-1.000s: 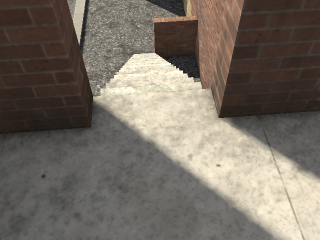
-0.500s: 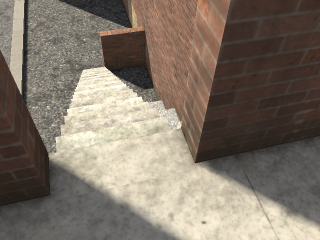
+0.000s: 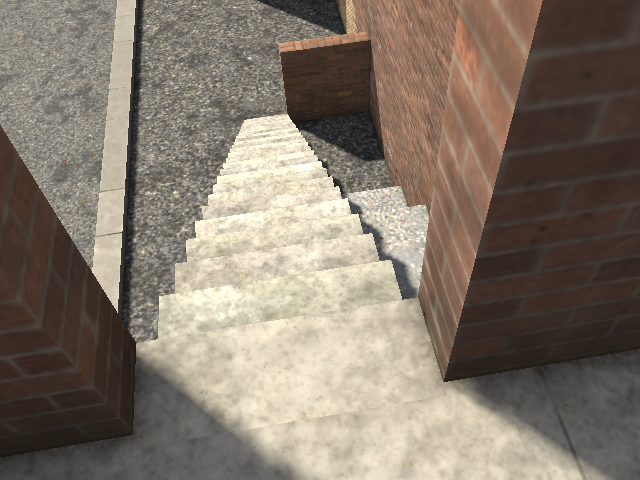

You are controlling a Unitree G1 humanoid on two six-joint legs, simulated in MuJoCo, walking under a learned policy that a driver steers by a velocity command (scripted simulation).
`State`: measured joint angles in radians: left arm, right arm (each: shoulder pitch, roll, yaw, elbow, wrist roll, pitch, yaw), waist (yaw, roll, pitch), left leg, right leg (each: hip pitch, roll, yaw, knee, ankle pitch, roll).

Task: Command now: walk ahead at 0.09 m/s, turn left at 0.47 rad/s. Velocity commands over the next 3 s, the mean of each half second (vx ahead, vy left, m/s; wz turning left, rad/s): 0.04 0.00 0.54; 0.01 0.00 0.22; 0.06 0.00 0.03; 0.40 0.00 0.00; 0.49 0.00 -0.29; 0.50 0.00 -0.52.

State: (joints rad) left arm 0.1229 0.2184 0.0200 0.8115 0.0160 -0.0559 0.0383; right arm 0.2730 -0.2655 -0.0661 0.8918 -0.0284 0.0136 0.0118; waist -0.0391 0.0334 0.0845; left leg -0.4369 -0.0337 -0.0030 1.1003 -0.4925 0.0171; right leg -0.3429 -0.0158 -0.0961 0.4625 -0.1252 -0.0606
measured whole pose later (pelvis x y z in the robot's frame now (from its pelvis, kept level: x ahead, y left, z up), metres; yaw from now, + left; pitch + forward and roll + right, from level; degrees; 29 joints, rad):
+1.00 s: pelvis -0.03 -0.01 +0.01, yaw +22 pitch -1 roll +0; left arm 0.17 0.22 0.01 0.84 0.02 0.00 0.01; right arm 0.18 -0.27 -0.04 0.98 -0.01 0.03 -0.02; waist 0.00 0.01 0.05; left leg -0.11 -0.03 -0.06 0.38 -0.24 0.01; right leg -0.20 0.01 -0.01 0.44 -0.22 -0.02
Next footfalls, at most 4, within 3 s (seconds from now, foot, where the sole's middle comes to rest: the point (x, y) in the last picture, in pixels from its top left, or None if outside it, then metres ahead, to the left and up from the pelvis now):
0.26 left None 0.04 0.12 -0.77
0.68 right None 0.06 -0.08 -0.77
0.96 left None -0.06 0.11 -0.77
2.00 left None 0.28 0.20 -0.77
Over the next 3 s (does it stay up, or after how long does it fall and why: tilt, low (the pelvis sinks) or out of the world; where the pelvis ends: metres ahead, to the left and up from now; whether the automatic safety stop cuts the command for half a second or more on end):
stays up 0.66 0.12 0.00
